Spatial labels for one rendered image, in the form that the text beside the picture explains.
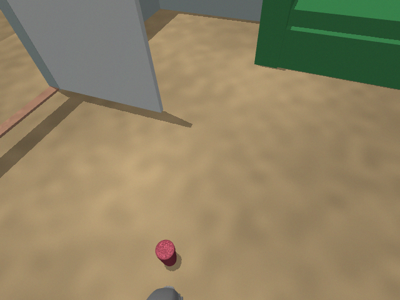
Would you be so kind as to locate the sofa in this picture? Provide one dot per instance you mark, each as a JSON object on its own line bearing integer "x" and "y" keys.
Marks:
{"x": 356, "y": 40}

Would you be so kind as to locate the cup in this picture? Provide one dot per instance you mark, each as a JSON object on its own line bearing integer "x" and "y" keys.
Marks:
{"x": 165, "y": 251}

